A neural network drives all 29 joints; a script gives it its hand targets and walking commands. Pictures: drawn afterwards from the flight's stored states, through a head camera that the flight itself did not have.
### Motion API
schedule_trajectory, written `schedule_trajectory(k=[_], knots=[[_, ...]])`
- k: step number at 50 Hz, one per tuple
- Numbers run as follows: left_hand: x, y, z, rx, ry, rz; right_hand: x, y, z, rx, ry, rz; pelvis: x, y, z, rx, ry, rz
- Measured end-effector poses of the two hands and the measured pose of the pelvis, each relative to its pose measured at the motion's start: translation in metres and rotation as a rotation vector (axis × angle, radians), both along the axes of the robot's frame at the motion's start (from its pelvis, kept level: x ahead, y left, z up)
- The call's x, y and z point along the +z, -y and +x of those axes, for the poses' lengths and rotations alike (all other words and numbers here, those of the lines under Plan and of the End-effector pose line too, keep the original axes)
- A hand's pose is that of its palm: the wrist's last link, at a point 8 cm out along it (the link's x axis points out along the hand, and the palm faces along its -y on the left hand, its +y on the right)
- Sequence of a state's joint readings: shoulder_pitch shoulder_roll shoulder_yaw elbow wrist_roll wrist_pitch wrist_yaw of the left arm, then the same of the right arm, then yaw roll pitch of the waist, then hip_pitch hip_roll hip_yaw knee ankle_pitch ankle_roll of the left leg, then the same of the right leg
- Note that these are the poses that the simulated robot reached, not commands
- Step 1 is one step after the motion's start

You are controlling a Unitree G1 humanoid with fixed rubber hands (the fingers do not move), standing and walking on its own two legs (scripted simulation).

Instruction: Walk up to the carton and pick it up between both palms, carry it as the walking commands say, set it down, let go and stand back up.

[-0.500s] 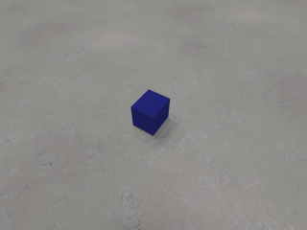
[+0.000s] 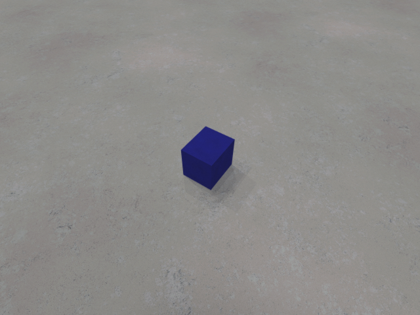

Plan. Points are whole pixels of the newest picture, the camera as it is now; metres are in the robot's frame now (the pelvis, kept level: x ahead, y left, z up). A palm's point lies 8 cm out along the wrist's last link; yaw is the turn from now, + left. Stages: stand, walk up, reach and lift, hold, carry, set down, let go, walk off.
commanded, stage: walk up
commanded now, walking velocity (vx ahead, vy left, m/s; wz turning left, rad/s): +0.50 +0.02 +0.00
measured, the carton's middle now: (208, 157) +1.08 +0.02 -0.67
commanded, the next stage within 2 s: none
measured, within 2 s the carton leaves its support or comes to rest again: neither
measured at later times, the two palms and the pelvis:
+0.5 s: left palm out of the picture +0.03 +0.24 -0.13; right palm (286, 244) +0.32 -0.19 -0.16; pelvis +0.18 +0.03 -0.03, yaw +0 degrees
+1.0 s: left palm (135, 168) +0.54 +0.24 -0.13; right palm (294, 242) +0.33 -0.21 -0.15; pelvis +0.42 +0.01 -0.01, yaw +0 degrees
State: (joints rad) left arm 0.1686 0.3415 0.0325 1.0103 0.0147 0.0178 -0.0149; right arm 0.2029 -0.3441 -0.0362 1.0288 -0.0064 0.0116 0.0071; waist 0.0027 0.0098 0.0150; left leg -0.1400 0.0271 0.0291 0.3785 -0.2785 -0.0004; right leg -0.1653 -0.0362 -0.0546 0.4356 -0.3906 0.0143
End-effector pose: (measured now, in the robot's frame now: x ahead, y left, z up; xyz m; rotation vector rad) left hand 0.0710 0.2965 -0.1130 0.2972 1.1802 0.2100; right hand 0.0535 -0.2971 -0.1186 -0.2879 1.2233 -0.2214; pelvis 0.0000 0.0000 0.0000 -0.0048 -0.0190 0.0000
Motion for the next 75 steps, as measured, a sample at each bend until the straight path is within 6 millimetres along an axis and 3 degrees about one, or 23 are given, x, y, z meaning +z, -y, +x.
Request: schedule_trajectory(k=[5,9,13,16,20,23,27,29,33,37,41,44,49,53,55,57,61,64,69,72,75], knots=[[-0.008,0.025,-0.007,-0.007,-0.043,-0.025,-0.017,0.0,0.004,-0.029,-0.036,0.059,-0.006,0.012,0.013,-0.019,-0.034,0.016],[-0.018,0.051,-0.039,0.062,-0.121,-0.053,-0.028,-0.01,0.031,0.009,-0.033,0.109,-0.008,0.021,0.034,-0.013,-0.026,0.023],[-0.014,0.07,-0.078,0.141,-0.255,-0.081,-0.021,-0.028,0.087,0.062,0.032,0.162,-0.001,0.02,0.063,-0.02,-0.013,0.052],[-0.007,0.078,-0.093,0.191,-0.343,-0.093,-0.023,-0.04,0.135,0.086,0.081,0.188,-0.001,0.011,0.085,-0.03,-0.006,0.061],[-0.001,0.074,-0.09,0.264,-0.408,-0.103,-0.031,-0.064,0.192,0.112,0.098,0.223,-0.007,-0.007,0.121,-0.01,-0.016,0.069],[-0.008,0.063,-0.068,0.294,-0.44,-0.119,-0.037,-0.091,0.238,0.144,0.102,0.237,-0.015,-0.021,0.155,-0.002,-0.034,0.065],[-0.036,0.038,-0.016,0.29,-0.456,-0.154,-0.049,-0.121,0.298,0.17,0.147,0.197,-0.038,-0.047,0.207,0.006,-0.054,0.028],[-0.046,0.022,0.026,0.259,-0.419,-0.162,-0.05,-0.127,0.306,0.143,0.146,0.171,-0.039,-0.057,0.224,0.016,-0.044,0.01],[-0.046,-0.005,0.138,0.128,-0.265,-0.148,-0.033,-0.124,0.283,0.048,0.063,0.134,-0.021,-0.064,0.259,-0.016,-0.011,-0.002],[-0.039,-0.013,0.251,0.026,-0.104,-0.147,-0.016,-0.112,0.246,-0.067,-0.035,0.096,-0.008,-0.062,0.295,-0.006,0.011,-0.012],[-0.025,-0.001,0.343,-0.035,0.035,-0.167,-0.011,-0.104,0.224,-0.129,-0.159,0.086,-0.002,-0.057,0.331,0.002,0.017,-0.021],[-0.017,0.016,0.394,-0.075,0.075,-0.179,-0.013,-0.102,0.227,-0.162,-0.21,0.108,-0.001,-0.048,0.359,0.003,0.01,-0.019],[-0.016,0.047,0.46,-0.112,0.076,-0.164,-0.027,-0.094,0.262,-0.19,-0.246,0.169,-0.008,-0.019,0.41,0.006,-0.021,0.005],[-0.025,0.072,0.5,-0.095,0.087,-0.12,-0.049,-0.073,0.303,-0.178,-0.295,0.206,-0.024,0.01,0.453,0.009,-0.038,0.021],[-0.02,0.08,0.501,-0.055,0.092,-0.109,-0.048,-0.06,0.335,-0.139,-0.3,0.207,-0.018,0.018,0.468,0.033,-0.029,0.038],[-0.012,0.084,0.489,0.004,0.061,-0.097,-0.044,-0.047,0.374,-0.086,-0.274,0.198,-0.009,0.023,0.483,0.047,-0.027,0.062],[-0.001,0.085,0.441,0.103,-0.088,-0.063,-0.039,-0.026,0.454,-0.017,-0.177,0.18,0.003,0.027,0.505,0.031,-0.032,0.1],[0.006,0.087,0.405,0.162,-0.204,-0.059,-0.036,-0.02,0.503,0.0,-0.107,0.177,0.007,0.025,0.519,0.02,-0.027,0.105],[0.007,0.095,0.371,0.245,-0.311,-0.094,-0.032,-0.036,0.551,0.032,-0.07,0.192,0.008,0.015,0.542,0.029,-0.025,0.091],[0.002,0.098,0.371,0.264,-0.331,-0.13,-0.03,-0.056,0.572,0.055,-0.06,0.196,0.007,0.004,0.553,0.022,-0.026,0.079],[-0.011,0.094,0.383,0.26,-0.339,-0.177,-0.028,-0.081,0.59,0.064,-0.024,0.188,0.003,-0.01,0.56,0.021,-0.018,0.049]])
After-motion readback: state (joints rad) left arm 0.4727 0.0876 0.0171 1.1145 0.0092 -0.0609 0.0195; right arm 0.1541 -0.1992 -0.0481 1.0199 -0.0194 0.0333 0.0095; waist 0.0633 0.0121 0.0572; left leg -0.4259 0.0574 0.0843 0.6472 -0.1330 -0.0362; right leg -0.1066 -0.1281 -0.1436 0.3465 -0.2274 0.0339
